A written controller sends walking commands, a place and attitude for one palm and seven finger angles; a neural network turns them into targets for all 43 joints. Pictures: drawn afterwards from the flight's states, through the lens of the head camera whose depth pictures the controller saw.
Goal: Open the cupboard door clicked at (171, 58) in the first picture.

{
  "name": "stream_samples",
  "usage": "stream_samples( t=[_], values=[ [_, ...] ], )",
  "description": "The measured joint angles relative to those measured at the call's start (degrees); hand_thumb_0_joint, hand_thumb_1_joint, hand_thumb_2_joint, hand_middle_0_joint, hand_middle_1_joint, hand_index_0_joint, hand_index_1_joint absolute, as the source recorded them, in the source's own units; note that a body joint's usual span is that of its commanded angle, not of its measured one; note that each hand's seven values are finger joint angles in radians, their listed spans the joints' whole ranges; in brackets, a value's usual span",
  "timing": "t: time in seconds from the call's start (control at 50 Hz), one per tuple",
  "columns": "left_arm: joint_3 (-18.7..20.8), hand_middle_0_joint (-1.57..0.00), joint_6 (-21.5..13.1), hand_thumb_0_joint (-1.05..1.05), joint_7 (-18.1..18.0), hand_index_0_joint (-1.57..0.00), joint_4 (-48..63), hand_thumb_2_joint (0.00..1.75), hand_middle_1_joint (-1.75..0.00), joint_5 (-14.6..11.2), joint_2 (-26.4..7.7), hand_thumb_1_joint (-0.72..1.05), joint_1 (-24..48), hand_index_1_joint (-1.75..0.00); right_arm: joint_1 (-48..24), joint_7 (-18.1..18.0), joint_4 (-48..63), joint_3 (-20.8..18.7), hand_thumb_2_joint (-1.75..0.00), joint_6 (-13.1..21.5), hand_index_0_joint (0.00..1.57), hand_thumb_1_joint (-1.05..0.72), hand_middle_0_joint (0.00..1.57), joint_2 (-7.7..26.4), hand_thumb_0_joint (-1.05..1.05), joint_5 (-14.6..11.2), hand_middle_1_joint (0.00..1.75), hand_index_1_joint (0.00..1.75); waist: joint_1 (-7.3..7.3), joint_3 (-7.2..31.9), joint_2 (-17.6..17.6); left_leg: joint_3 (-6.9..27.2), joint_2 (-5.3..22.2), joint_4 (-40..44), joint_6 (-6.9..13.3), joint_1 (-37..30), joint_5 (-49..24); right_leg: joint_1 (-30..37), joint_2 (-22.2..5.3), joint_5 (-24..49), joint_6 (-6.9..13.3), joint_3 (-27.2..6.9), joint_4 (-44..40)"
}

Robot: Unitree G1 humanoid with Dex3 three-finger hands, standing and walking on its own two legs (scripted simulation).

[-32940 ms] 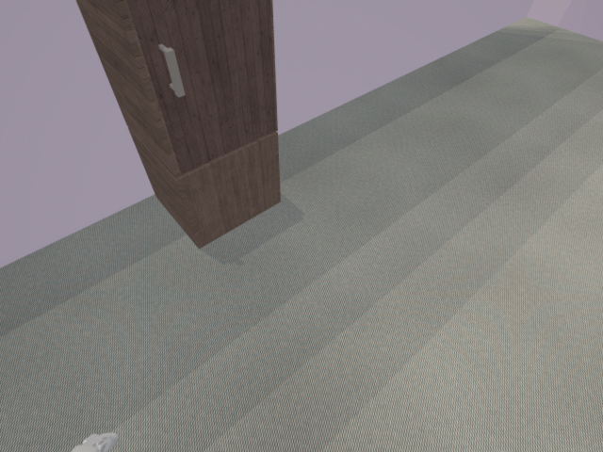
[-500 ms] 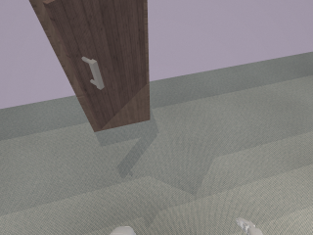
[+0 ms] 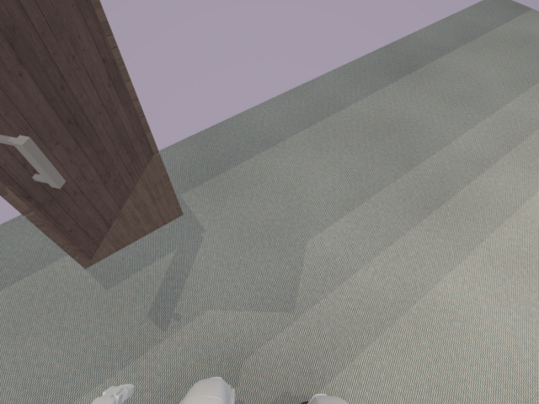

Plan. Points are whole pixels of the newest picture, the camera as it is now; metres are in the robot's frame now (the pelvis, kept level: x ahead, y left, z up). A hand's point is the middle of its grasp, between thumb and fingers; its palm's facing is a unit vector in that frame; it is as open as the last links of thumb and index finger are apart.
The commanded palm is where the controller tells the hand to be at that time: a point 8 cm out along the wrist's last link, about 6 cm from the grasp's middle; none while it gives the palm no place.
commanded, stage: walk to a spot facing it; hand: left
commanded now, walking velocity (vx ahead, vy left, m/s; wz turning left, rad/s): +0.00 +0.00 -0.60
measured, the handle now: (32, 162) +0.49 +0.47 +0.01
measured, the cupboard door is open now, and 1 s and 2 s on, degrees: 40 40 40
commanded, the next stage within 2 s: turn to face it in 1.78 s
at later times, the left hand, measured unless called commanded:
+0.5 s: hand (188, 372) +0.18 +0.15 -0.16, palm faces -0.28 -0.93 -0.24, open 7.4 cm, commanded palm none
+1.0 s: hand (286, 245) +0.42 -0.01 -0.14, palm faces -0.62 -0.76 -0.20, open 7.4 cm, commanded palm none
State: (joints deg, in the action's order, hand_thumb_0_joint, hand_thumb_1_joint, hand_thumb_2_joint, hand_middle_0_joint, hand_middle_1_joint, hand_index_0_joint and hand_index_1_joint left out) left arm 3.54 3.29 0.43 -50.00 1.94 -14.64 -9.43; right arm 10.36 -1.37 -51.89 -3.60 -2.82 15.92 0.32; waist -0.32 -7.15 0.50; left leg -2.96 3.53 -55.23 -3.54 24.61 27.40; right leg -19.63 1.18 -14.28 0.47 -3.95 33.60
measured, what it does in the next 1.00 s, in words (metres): walks ahead, turning right: left foot, then right foot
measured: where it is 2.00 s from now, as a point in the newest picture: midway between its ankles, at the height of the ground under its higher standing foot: (385, 301)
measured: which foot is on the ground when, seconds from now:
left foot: up 0.00-0.08, down 0.10-0.36, up 0.38-0.64, down 0.66-1.00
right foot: down 0.00-0.10, up 0.12-0.36, down 0.38-0.66, up 0.68-1.00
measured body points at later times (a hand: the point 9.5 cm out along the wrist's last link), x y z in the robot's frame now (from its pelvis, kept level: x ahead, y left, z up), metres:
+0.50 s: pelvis +0.04 -0.02 +0.00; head +0.07 -0.04 +0.45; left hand +0.19 +0.20 -0.14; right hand +0.00 -0.29 -0.14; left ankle +0.06 +0.12 -0.68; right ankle -0.01 -0.13 -0.73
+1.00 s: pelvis +0.19 -0.09 +0.01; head +0.23 -0.11 +0.46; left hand +0.45 +0.03 -0.13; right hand +0.00 -0.25 -0.13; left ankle +0.20 +0.07 -0.73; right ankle +0.20 -0.24 -0.70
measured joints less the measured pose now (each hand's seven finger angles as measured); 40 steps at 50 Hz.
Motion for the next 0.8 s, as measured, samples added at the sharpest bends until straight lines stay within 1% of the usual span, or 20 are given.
stream_samples(
  t=[0.06, 0.1, 0.14, 0.18, 0.22, 0.28, 0.34, 0.36, 0.38, 0.4, 0.42, 0.44, 0.48, 0.54, 0.62, 0.66, 0.68, 0.72, 0.76, 0.8],
  values=[
    [-0.15, -0.20, 0.58, 0.01, 0.24, -0.20, -0.39, 0.89, -0.30, -0.12, 0.19, 0.90, -0.38, -0.30, 0.67, 0.09, 0.76, 0.33, -0.90, 0.91, 0.20, -0.91, 0.20, -0.75, 0.01, -0.08, 0.30, 0.30, -0.18, 0.96, 1.37, -0.46, -1.24, 12.05, 0.37, -3.55, -4.33, -0.50, 0.62, 0.63, -0.65, -2.21, -0.54],
    [-0.26, -0.20, 1.10, 0.01, 0.50, -0.20, -0.34, 0.89, -0.30, -0.59, 0.54, 0.90, -0.66, -0.30, 1.92, 0.00, 1.47, 0.68, -0.90, 1.98, 0.20, -0.91, 0.20, -0.63, 0.01, 0.25, 0.30, 0.30, -0.55, 2.23, 0.46, 0.61, -0.60, 20.99, 2.10, -6.00, -8.00, -2.54, 2.24, -2.16, -1.04, -2.52, 2.06],
    [0.05, -0.20, 1.51, 0.01, 0.98, -0.20, -0.63, 0.89, -0.30, -0.68, 0.04, 0.90, 0.20, -0.30, 2.53, -0.38, 1.13, 1.20, -0.90, 2.65, 0.20, -0.91, 0.20, -1.70, 0.00, 0.92, 0.30, 0.30, -0.63, 1.82, 1.28, -0.39, -0.01, 19.89, 3.24, -5.68, -9.65, -5.74, 2.17, -10.12, -1.46, -1.17, 11.41],
    [0.54, -0.20, 1.47, 0.01, 1.45, -0.20, -0.86, 0.89, -0.30, -0.47, -0.41, 0.90, 1.04, -0.30, 3.69, -0.44, 0.70, 1.85, -0.90, 2.96, 0.20, -0.91, 0.20, -2.78, 0.00, 1.33, 0.30, 0.30, -0.49, 1.59, 1.74, -1.27, 0.94, 21.23, 3.11, -6.90, -10.06, -8.38, 1.52, -12.55, -2.12, 1.24, 21.16],
    [0.75, -0.20, 1.34, 0.01, 1.76, -0.20, -0.63, 0.89, -0.30, -0.52, -0.41, 0.90, 1.73, -0.30, 4.63, -0.50, 0.24, 2.19, -0.90, 2.85, 0.20, -0.90, 0.21, -3.43, 0.00, 1.56, 0.30, 0.30, -0.18, 1.38, 1.31, -2.04, 2.19, 23.37, 2.61, -8.36, -10.81, -8.89, 0.30, -12.92, -2.75, 3.95, 24.42],
    [0.61, -0.20, 1.04, 0.01, 2.15, -0.20, -0.08, 0.89, -0.30, -0.66, 0.01, 0.91, 2.07, -0.30, 5.51, -0.32, -0.23, 2.30, -0.90, 2.70, 0.20, -0.90, 0.21, -3.69, 0.00, 1.73, 0.30, 0.30, -0.08, 1.42, -0.07, -3.63, 4.26, 24.94, 1.80, -9.86, -11.14, -6.12, -1.14, -12.88, -2.75, 6.97, 18.80],
    [0.36, -0.19, 0.57, 0.01, 2.68, -0.20, -0.11, 0.89, -0.30, -0.59, 0.34, 0.91, 1.66, -0.30, 6.41, 0.17, -0.50, 2.09, -0.90, 2.68, 0.21, -0.90, 0.21, -3.37, 0.00, 1.68, 0.30, 0.30, -0.54, 2.29, -1.39, -5.74, 6.24, 23.45, 0.63, -10.38, -9.45, -0.96, -1.60, -11.75, -1.93, 8.98, 8.36],
    [0.27, -0.19, 0.19, 0.01, 2.84, -0.20, -0.07, 0.89, -0.30, -0.53, 0.30, 0.91, 1.34, -0.30, 6.94, 0.36, -0.50, 1.95, -0.90, 2.66, 0.21, -0.90, 0.21, -3.16, 0.00, 1.54, 0.30, 0.30, -0.70, 2.77, -1.66, -6.30, 6.83, 21.66, 0.16, -10.04, -8.21, 1.57, -1.57, -10.20, -1.29, 9.34, 3.51],
    [0.18, -0.20, -0.50, 0.01, 2.87, -0.20, 0.16, 0.89, -0.30, -0.40, -0.05, 0.91, 0.82, -0.30, 7.59, 0.60, -0.42, 1.77, -0.90, 2.53, 0.21, -0.90, 0.21, -3.07, 0.00, 1.22, 0.30, 0.30, -0.69, 3.56, -1.08, -6.96, 6.75, 18.33, 0.20, -8.90, -5.48, 3.28, -1.97, -7.82, 0.11, 8.28, -0.88],
    [0.22, -0.20, -1.24, 0.01, 2.55, -0.20, -0.05, 0.89, -0.30, -0.43, 0.07, 0.91, 0.75, -0.30, 7.31, 0.77, -0.82, 1.49, -0.90, 2.04, 0.21, -0.90, 0.21, -2.71, 0.00, 0.99, 0.30, 0.30, -0.47, 3.50, -1.24, -5.83, 6.50, 13.00, 0.15, -7.14, -0.75, 2.66, -1.76, -3.09, 0.74, 7.60, -0.46],
    [0.15, -0.20, -1.75, 0.01, 2.12, -0.20, -0.38, 0.89, -0.30, -0.55, 0.47, 0.91, 0.66, -0.30, 6.62, 0.88, -1.43, 1.26, -0.90, 1.38, 0.21, -0.90, 0.21, -2.22, 0.01, 0.81, 0.30, 0.30, -0.48, 3.06, -1.79, -3.61, 5.82, 7.08, 0.18, -5.04, 1.98, 2.38, -1.34, -2.77, 0.98, 7.29, 1.19],
    [0.05, -0.20, -2.14, 0.01, 1.73, -0.20, -0.62, 0.89, -0.30, -0.57, 0.88, 0.91, 0.21, -0.30, 5.93, 1.04, -1.96, 1.01, -0.90, 0.93, 0.21, -0.90, 0.21, -1.82, 0.01, 0.71, 0.30, 0.30, -0.50, 2.82, -2.19, -1.77, 4.97, 1.94, 0.16, -2.91, 2.48, 2.80, -0.98, -3.67, 1.11, 6.99, 1.66],
    [-0.04, -0.20, -2.66, 0.00, 1.09, -0.20, -1.13, 0.89, -0.30, -0.46, 1.49, 0.90, -1.34, -0.30, 4.54, 1.43, -2.35, 0.44, -0.90, 0.68, 0.20, -0.90, 0.21, -1.42, 0.01, 0.76, 0.30, 0.30, -0.30, 2.81, -2.14, -0.27, 3.55, -3.37, -0.07, 0.58, 0.40, 4.40, -0.58, -4.63, 0.97, 5.79, -0.04],
    [0.00, -0.20, -3.23, 0.00, 0.86, -0.20, -2.46, 0.89, -0.30, -0.30, 1.84, 0.90, -3.94, -0.30, 2.39, 1.95, -1.31, -0.06, -0.90, 1.38, 0.20, -0.91, 0.20, -1.61, 0.01, 0.79, 0.30, 0.30, 0.24, 3.01, -0.90, -0.44, 2.23, 0.06, -0.47, 2.82, -3.77, 6.92, -0.52, -3.51, 0.58, 3.19, -4.09],
    [0.21, -0.20, -3.18, 0.01, 1.29, -0.20, -4.42, 0.89, -0.30, -0.19, 1.55, 0.90, -6.91, -0.30, -0.04, 2.28, 0.94, 0.09, -0.90, 3.27, 0.20, -0.91, 0.20, -2.50, 0.01, 0.60, 0.30, 0.30, 1.35, 3.05, 1.19, -0.96, 0.33, 13.20, -0.30, 0.66, -7.89, 9.09, -0.75, -4.16, -0.10, -0.61, -5.54],
    [0.42, -0.20, -2.72, 0.01, 1.51, -0.20, -5.11, 0.89, -0.30, -0.32, 1.62, 0.90, -8.66, -0.30, -0.26, 2.10, 2.18, 0.61, -0.90, 4.81, 0.20, -0.91, 0.20, -2.36, 0.01, 0.66, 0.30, 0.30, 1.63, 3.78, 1.05, -1.21, 0.03, 21.77, 0.21, -3.06, -8.60, 8.69, -0.05, -6.79, -0.32, -2.29, -2.60],
    [0.50, -0.20, -2.37, 0.01, 1.62, -0.20, -5.50, 0.89, -0.30, -0.48, 1.78, 0.90, -9.19, -0.30, -0.22, 1.84, 2.75, 0.75, -0.90, 5.80, 0.20, -0.90, 0.20, -2.09, 0.01, 1.02, 0.30, 0.30, 1.38, 4.24, 0.28, -1.10, 0.60, 22.61, 1.10, -3.19, -12.60, 6.76, 0.63, -10.28, -0.05, -1.87, 2.72],
    [0.95, -0.20, -1.45, 0.01, 1.93, -0.20, -6.50, 0.89, -0.30, -0.42, 1.19, 0.90, -8.59, -0.30, 0.07, 1.13, 2.74, 1.26, -0.90, 6.86, 0.20, -0.90, 0.21, -2.94, 0.00, 1.61, 0.30, 0.30, 1.15, 4.05, 1.00, -2.78, 1.21, 19.50, 3.03, -3.45, -13.07, 1.52, 0.30, -14.27, 0.52, -0.18, 17.13],
    [1.53, -0.20, -1.23, 0.01, 2.26, -0.20, -6.82, 0.89, -0.30, -0.01, 0.49, 0.90, -7.03, -0.30, 1.92, 0.91, 2.29, 1.78, -0.90, 7.19, 0.20, -0.90, 0.21, -3.96, 0.00, 1.81, 0.30, 0.30, 0.96, 4.29, 1.73, -4.13, 1.67, 20.78, 3.60, -5.58, -11.49, -4.17, -0.91, -11.64, 0.63, 2.40, 28.50],
    [1.87, -0.20, -1.36, 0.01, 2.79, -0.20, -6.03, 0.89, -0.30, 0.28, 0.15, 0.91, -4.94, -0.30, 4.03, 0.65, 0.96, 2.12, -0.90, 7.22, 0.20, -0.90, 0.21, -4.74, 0.00, 1.72, 0.30, 0.30, 1.08, 4.23, 1.94, -5.28, 2.06, 24.55, 3.08, -8.53, -11.86, -8.69, -2.76, -6.86, 0.06, 4.72, 32.77]
  ],
)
